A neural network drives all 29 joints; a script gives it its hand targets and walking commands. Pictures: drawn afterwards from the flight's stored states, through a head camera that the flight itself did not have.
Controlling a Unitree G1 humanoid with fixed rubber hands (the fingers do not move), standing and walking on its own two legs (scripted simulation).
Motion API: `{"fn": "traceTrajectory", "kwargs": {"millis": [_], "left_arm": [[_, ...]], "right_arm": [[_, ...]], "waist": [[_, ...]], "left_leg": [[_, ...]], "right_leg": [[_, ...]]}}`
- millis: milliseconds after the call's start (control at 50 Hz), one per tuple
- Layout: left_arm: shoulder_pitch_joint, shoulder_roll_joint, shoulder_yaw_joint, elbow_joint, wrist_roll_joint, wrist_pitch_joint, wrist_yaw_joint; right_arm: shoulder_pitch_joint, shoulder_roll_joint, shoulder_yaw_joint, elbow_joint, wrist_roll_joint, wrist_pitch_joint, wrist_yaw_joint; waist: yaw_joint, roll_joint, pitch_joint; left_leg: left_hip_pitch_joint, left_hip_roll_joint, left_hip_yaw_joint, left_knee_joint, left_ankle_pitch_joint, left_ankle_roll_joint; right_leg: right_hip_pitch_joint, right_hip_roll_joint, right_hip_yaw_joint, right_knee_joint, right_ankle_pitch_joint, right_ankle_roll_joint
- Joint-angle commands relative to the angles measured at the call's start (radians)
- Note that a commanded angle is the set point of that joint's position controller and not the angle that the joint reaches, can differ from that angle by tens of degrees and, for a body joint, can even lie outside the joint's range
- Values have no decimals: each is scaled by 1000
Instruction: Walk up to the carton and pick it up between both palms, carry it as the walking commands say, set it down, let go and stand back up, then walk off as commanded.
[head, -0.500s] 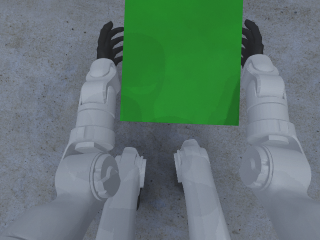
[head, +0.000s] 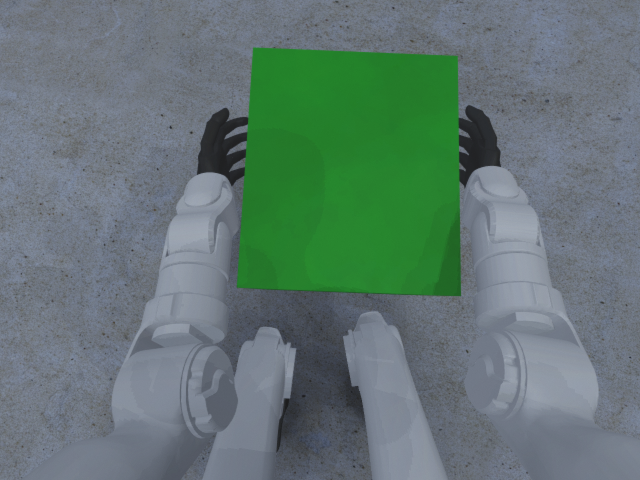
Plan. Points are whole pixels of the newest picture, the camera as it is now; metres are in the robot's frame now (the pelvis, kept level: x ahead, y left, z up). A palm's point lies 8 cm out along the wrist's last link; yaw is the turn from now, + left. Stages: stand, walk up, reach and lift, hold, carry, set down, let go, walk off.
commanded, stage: reach and lift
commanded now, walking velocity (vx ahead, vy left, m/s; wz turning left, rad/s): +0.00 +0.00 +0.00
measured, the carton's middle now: (343, 196) +0.46 -0.06 -0.14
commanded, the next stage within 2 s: none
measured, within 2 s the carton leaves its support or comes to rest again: neither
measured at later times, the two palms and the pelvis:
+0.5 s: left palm (187, 168) +0.46 +0.10 +0.02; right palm (503, 163) +0.43 -0.22 +0.01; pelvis +0.02 +0.00 +0.07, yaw -1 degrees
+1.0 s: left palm (142, 158) +0.43 +0.11 +0.09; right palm (538, 152) +0.41 -0.21 +0.08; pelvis +0.05 +0.00 +0.14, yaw -2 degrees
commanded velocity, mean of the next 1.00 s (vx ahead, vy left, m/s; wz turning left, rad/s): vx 0.00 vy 0.00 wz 0.00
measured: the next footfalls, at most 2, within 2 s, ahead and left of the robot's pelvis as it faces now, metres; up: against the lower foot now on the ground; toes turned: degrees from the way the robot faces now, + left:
none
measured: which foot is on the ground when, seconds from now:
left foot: down 0.00-1.00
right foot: down 0.00-1.00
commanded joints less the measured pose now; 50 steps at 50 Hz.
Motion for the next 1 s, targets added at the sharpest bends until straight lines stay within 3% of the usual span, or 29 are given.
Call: {"fn": "traceTrajectory", "kwargs": {"millis": [0, 420, 980], "left_arm": [[-673, -986, -516, 2, -108, -12, -204], [-483, -1039, -565, -19, -94, -24, -208], [-157, -1056, -640, -77, -71, -40, -235]], "right_arm": [[-594, 1090, 496, -38, 151, -25, 252], [-425, 1122, 516, -59, 137, -44, 259], [-111, 1161, 602, -128, 116, -76, 253]], "waist": [[-37, -75, -967], [-29, -60, -875], [-8, -69, -701]], "left_leg": [[320, -55, 116, -188, 181, 27], [536, -38, 74, -384, 223, 27], [818, -6, 14, -671, 354, 37]], "right_leg": [[792, 39, -117, -184, 262, 0], [930, 37, -98, -353, 283, -7], [1260, 11, -28, -625, 449, -10]]}}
